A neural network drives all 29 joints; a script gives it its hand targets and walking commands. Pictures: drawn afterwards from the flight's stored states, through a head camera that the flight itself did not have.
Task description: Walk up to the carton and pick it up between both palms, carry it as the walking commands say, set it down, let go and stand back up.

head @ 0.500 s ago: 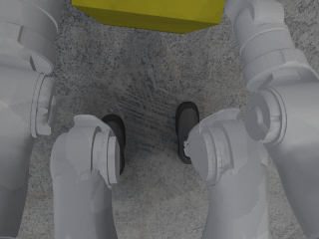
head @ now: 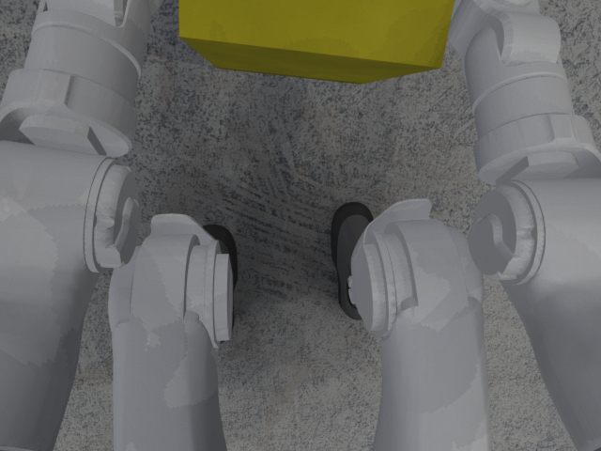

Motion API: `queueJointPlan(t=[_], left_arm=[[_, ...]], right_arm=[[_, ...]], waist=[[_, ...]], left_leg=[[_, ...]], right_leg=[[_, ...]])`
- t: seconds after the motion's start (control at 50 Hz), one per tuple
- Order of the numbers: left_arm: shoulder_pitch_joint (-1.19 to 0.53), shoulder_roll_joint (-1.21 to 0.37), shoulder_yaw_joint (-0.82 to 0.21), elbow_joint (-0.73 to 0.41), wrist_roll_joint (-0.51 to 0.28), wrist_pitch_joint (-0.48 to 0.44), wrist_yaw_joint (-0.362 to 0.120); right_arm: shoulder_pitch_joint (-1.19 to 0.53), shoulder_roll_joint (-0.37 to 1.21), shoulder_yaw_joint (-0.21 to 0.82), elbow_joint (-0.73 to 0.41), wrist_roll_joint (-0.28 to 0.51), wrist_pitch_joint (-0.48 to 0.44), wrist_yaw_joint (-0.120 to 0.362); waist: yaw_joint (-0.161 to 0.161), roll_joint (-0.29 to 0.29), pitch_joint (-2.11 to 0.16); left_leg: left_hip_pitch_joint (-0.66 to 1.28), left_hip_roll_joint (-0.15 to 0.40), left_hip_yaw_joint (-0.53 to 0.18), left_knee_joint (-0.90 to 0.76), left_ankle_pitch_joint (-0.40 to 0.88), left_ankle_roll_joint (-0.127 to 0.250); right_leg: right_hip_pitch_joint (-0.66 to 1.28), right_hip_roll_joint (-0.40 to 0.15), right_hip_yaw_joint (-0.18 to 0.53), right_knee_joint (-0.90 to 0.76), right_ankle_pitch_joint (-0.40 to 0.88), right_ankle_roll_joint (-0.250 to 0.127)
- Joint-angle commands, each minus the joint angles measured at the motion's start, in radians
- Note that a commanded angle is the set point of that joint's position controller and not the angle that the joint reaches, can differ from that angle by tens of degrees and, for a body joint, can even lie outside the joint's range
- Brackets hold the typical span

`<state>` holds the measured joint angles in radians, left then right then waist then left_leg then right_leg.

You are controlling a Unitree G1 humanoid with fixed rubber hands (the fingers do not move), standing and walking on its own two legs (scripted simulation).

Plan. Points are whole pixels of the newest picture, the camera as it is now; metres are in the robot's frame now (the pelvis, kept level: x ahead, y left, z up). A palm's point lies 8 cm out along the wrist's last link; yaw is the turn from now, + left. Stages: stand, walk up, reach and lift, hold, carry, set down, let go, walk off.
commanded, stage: reach and lift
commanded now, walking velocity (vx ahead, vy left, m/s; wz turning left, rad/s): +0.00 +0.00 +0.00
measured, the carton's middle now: out of the picture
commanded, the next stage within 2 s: none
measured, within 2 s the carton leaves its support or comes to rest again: leaves its support in 0.08 s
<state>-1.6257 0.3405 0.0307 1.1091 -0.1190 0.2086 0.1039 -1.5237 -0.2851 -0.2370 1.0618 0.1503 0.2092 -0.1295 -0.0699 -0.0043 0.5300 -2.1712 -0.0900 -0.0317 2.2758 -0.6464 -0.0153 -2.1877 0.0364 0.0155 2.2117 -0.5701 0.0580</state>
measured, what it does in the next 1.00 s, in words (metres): rises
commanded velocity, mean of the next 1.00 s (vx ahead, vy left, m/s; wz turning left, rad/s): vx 0.00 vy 0.00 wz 0.00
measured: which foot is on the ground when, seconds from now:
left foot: down 0.00-1.00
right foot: down 0.00-1.00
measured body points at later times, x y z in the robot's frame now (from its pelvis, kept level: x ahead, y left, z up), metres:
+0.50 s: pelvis -0.01 -0.01 +0.04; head +0.36 -0.02 +0.27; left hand +0.60 +0.11 -0.11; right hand +0.55 -0.19 -0.13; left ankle +0.10 +0.11 -0.33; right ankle +0.12 -0.13 -0.33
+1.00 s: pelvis -0.02 -0.01 +0.08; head +0.35 -0.02 +0.32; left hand +0.58 +0.11 -0.05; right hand +0.53 -0.19 -0.07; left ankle +0.10 +0.11 -0.33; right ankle +0.12 -0.13 -0.33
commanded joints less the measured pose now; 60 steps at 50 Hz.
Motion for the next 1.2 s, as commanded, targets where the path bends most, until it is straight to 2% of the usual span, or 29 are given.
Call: queueJointPlan(t=[0.0,0.08,0.22,0.3,0.4,0.52,0.7,0.9,1.18], left_arm=[[-0.6,-0.953,-0.254,-0.374,-0.093,-0.031,-0.28],[-0.627,-0.95,-0.262,-0.435,-0.092,-0.013,-0.258],[-0.606,-0.984,-0.198,-0.345,-0.046,0.04,-0.282],[-0.566,-1.023,-0.152,-0.286,-0.02,0.07,-0.306],[-0.549,-1.053,-0.136,-0.296,-0.005,0.099,-0.324],[-0.543,-1.069,-0.167,-0.359,0.002,0.119,-0.329],[-0.547,-1.09,-0.242,-0.471,-0.02,0.14,-0.31],[-0.501,-1.136,-0.221,-0.437,0.015,0.168,-0.306],[-0.491,-1.162,-0.206,-0.459,0.041,0.2,-0.319]], right_arm=[[-0.724,0.948,0.269,-0.433,0.133,-0.05,0.244],[-0.807,0.944,0.295,-0.522,0.164,-0.036,0.221],[-0.864,0.945,0.279,-0.534,0.104,0.012,0.202],[-0.879,0.969,0.274,-0.547,0.07,0.037,0.205],[-0.892,1.013,0.301,-0.595,0.053,0.066,0.212],[-0.871,1.046,0.339,-0.644,0.05,0.093,0.221],[-0.85,1.037,0.39,-0.75,0.057,0.119,0.215],[-0.799,1.059,0.373,-0.745,0.013,0.152,0.219],[-0.795,1.13,0.407,-0.765,0.005,0.199,0.235]], waist=[[-0.038,0.133,-1.792],[-0.017,0.136,-1.955],[-0.019,0.09,-1.921],[-0.027,0.057,-1.906],[-0.025,0.038,-1.982],[-0.018,0.05,-2.075],[-0.042,0.076,-2.268],[-0.061,0.076,-2.277],[-0.029,0.046,-2.343]], left_leg=[[0.721,-0.038,0.053,-0.203,0.558,0.033],[0.775,-0.043,0.065,-0.218,0.553,0.03],[0.66,-0.037,0.084,-0.272,0.37,0.039],[0.616,-0.039,0.087,-0.295,0.321,0.046],[0.634,-0.048,0.085,-0.32,0.344,0.048],[0.693,-0.06,0.083,-0.345,0.402,0.044],[0.843,-0.073,0.074,-0.38,0.496,0.028],[0.877,-0.079,0.07,-0.452,0.45,0.023],[0.922,-0.086,0.076,-0.549,0.382,0.027]], right_leg=[[0.718,0.067,-0.108,-0.102,0.572,-0.061],[0.786,0.076,-0.11,-0.127,0.577,-0.051],[0.844,0.075,-0.116,-0.19,0.434,-0.045],[0.872,0.076,-0.121,-0.219,0.393,-0.041],[0.93,0.084,-0.121,-0.243,0.425,-0.035],[0.965,0.095,-0.121,-0.262,0.479,-0.033],[1.031,0.105,-0.124,-0.3,0.544,-0.032],[1.02,0.107,-0.124,-0.382,0.483,-0.029],[1.111,0.115,-0.114,-0.486,0.426,-0.017]])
